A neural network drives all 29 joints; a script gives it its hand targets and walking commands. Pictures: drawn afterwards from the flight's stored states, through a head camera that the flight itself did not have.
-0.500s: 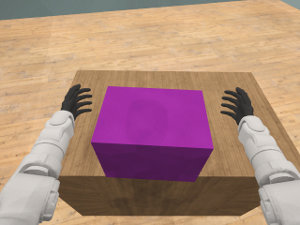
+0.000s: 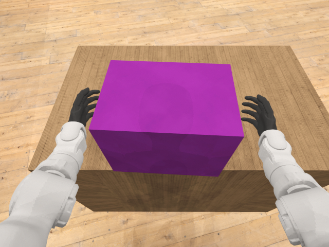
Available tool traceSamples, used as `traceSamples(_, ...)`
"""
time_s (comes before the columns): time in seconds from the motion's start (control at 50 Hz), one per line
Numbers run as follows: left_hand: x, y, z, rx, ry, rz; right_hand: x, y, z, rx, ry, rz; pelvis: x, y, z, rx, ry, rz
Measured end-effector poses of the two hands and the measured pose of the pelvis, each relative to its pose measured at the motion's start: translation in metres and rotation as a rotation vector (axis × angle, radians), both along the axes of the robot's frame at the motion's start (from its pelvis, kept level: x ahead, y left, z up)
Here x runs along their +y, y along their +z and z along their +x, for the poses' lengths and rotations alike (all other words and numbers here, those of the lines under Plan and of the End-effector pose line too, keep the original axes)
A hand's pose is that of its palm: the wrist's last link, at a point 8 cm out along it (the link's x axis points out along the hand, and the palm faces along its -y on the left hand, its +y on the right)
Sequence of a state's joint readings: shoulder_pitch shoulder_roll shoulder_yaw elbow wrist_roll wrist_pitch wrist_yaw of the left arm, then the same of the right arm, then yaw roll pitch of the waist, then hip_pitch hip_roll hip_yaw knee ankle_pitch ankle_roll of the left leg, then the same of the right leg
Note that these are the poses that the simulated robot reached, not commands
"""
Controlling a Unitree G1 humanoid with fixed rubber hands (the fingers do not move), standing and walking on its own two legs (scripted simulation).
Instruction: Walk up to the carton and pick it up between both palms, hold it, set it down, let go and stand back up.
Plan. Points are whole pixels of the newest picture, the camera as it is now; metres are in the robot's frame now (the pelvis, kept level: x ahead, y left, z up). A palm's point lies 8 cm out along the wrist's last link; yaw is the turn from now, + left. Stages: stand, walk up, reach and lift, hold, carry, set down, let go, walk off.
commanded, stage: reach and lift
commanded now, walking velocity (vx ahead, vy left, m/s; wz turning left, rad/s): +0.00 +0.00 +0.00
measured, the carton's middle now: (167, 121) +0.45 +0.03 +0.02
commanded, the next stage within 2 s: none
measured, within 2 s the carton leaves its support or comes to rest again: neither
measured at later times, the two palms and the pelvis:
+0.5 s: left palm (90, 121) +0.43 +0.22 +0.04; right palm (247, 121) +0.45 -0.18 +0.04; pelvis -0.01 -0.01 -0.02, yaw +1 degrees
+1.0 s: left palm (92, 123) +0.43 +0.22 +0.03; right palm (245, 121) +0.45 -0.17 +0.04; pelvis +0.00 +0.00 -0.01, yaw +0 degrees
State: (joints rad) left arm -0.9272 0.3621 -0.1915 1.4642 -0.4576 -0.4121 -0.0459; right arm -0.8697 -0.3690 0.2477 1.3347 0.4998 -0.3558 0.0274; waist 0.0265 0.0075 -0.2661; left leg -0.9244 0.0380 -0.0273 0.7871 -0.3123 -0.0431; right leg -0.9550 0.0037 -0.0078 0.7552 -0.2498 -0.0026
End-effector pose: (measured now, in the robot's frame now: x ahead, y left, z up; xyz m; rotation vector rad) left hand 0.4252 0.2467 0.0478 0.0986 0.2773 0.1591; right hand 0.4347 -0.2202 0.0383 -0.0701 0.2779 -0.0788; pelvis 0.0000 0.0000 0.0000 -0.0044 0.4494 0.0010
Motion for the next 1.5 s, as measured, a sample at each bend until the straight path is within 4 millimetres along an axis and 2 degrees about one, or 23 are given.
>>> traceSamples(0.12,-0.008,-0.014,-0.005,0.001,0.007,-0.02,0.0,-0.011,-0.002,-0.009,-0.024,0.016,-0.004,-0.009,-0.008,0.021,-0.002,0.004)
traceSamples(0.2,-0.011,-0.011,0.0,-0.028,0.007,-0.013,0.004,-0.005,0.004,-0.052,-0.019,0.023,-0.007,-0.015,-0.011,0.048,0.002,0.007)
traceSamples(0.32,-0.023,-0.013,0.003,-0.018,-0.015,-0.024,0.022,-0.005,0.008,-0.042,0.011,0.035,-0.009,-0.018,-0.013,0.041,0.005,0.012)
traceSamples(0.42,-0.022,-0.013,0.003,-0.028,0.0,-0.043,0.036,-0.003,0.011,-0.05,0.007,0.057,-0.01,-0.017,-0.009,0.042,0.01,0.006)
traceSamples(0.6,-0.025,-0.014,0.003,-0.022,-0.021,-0.035,0.047,-0.002,0.015,-0.032,-0.016,0.047,-0.006,-0.013,-0.004,0.019,0.023,-0.007)
traceSamples(0.9,-0.028,-0.014,0.003,-0.027,-0.012,-0.028,0.047,0.0,0.015,-0.044,-0.031,0.059,0.004,-0.007,0.003,0.026,0.019,-0.021)
traceSamples(1.16,-0.029,-0.013,0.003,-0.044,-0.008,-0.036,0.046,0.002,0.016,-0.043,-0.018,0.028,0.004,-0.007,0.004,0.022,0.012,-0.016)
traceSamples(1.5,-0.03,-0.014,0.001,-0.041,-0.015,-0.039,0.047,0.003,0.013,-0.046,-0.01,0.002,0.005,0.002,0.003,0.006,0.022,-0.012)
